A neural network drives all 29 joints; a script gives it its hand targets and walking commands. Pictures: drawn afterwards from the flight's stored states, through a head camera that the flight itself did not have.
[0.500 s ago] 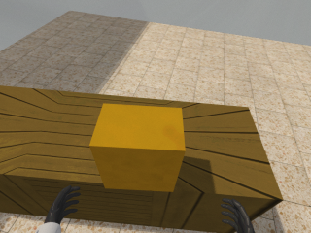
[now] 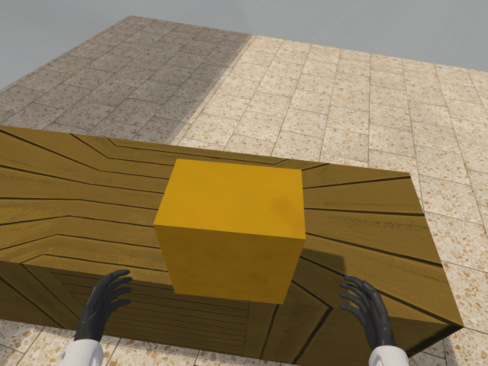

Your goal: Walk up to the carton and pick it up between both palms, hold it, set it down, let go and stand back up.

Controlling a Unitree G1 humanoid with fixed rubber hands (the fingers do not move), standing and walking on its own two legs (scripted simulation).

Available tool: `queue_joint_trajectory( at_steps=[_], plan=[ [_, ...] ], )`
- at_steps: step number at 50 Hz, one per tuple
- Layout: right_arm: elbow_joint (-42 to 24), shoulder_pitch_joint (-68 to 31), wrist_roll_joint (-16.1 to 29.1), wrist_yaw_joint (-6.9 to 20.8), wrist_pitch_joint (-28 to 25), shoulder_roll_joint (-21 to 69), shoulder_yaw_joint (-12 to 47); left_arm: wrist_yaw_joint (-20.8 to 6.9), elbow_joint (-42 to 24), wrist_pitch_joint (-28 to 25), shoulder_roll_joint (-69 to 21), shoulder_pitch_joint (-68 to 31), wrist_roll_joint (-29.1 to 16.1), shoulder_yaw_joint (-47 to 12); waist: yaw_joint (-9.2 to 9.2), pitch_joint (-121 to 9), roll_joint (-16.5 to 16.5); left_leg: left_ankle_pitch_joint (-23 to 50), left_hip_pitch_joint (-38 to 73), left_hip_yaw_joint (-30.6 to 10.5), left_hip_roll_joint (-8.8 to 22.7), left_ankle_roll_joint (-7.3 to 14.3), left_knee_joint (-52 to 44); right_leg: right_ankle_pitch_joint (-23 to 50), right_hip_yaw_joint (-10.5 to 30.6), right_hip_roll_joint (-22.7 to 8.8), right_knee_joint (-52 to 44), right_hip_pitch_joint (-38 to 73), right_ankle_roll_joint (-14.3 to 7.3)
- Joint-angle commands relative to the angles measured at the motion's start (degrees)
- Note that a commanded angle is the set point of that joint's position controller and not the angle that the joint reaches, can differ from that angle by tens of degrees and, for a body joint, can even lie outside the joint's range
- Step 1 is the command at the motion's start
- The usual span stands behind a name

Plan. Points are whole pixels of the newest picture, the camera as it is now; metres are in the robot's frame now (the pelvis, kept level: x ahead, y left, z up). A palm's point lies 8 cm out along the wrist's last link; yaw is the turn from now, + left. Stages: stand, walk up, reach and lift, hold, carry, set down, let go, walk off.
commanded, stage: reach and lift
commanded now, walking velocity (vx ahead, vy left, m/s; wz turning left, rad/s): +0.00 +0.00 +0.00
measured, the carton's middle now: (233, 236) +0.40 +0.03 -0.07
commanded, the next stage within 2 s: none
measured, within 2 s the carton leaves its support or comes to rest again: neither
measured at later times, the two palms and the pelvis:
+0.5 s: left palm (99, 278) +0.26 +0.24 +0.02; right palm (383, 286) +0.26 -0.22 +0.01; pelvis +0.01 -0.01 +0.01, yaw +0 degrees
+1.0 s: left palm (104, 212) +0.34 +0.24 +0.09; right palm (384, 229) +0.33 -0.22 +0.07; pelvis +0.00 +0.00 +0.01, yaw +0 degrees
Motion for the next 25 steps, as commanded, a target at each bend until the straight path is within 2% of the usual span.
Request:
queue_joint_trajectory(
  at_steps=[1, 5, 13, 14, 15, 17, 20, 25],
  plan=[
    [-4.2, -5.4, 1.5, -0.7, -2.5, -6.3, -0.8, -0.4, -6.3, -2.1, 6.8, -6.8, -0.6, 2.2, -0.84, -7.0, 1.6, 16.0, 1.9, -1.4, -2.1, -3.2, -3.0, 9.2, 2.2, 1.5, -4.3, -0.1, -1.9],
    [-5.4, -7.0, 2.4, -1.5, -2.0, -6.9, -0.2, -1.0, -7.5, -0.6, 7.7, -7.3, -0.7, 3.1, -0.56, -7.9, 1.7, 18.8, 2.4, -1.3, -2.4, -3.6, -3.5, 11.7, 2.2, 1.7, -4.9, 1.4, -1.7],
    [-11.2, -10.5, 2.9, -2.4, 3.1, -6.6, 0.2, -1.2, -10.2, 3.7, 8.9, -11.6, -2.4, 2.9, -0.13, -8.7, 1.8, 18.7, 3.8, -1.1, -2.2, -3.3, -6.0, 10.3, 2.2, 1.2, -7.5, 2.2, -1.9],
    [-12.0, -8.3, 3.3, -3.0, 3.5, -8.1, -3.2, -1.5, -14.7, 3.2, 8.6, -8.6, -2.5, 1.3, -2.56, -11.6, 2.3, 21.9, 7.0, -1.8, -2.1, -3.4, -5.7, 14.3, 1.5, 1.8, -8.2, 3.9, -1.9],
    [-12.1, -9.2, 3.3, -3.2, 4.2, -7.6, -0.8, -1.8, -13.2, 4.0, 8.6, -9.4, -2.5, 2.0, -1.41, -10.4, 3.0, 23.4, 7.3, -1.8, -2.2, -3.5, -5.7, 15.6, 1.4, 1.8, -8.4, 3.0, -2.1],
    [-13.8, -10.3, 3.3, -3.4, 5.8, -7.7, -0.9, -2.0, -13.6, 5.5, 9.0, -10.6, -2.4, 3.0, -1.02, -9.8, 2.6, 22.4, 7.1, -1.5, -2.4, -3.2, -6.6, 14.3, 1.5, 1.5, -9.3, 3.6, -1.9],
    [-16.4, -12.4, 3.0, -3.7, 8.8, -7.5, -1.3, -1.9, -14.1, 7.7, 9.1, -13.3, -2.6, 3.2, -0.68, -9.0, 1.8, 20.2, 6.8, -1.2, -2.1, -2.5, -8.1, 12.1, 1.7, 1.0, -10.4, 3.8, -1.9],
    [-19.0, -15.6, 3.4, -4.4, 13.4, -8.0, -1.7, -1.8, -15.0, 11.3, 9.2, -17.6, -2.4, 3.8, -0.59, -10.0, 1.2, 21.4, 7.9, -1.0, -2.0, -2.1, -9.2, 13.6, 1.9, 0.7, -11.5, 5.1, -1.7]
  ],
)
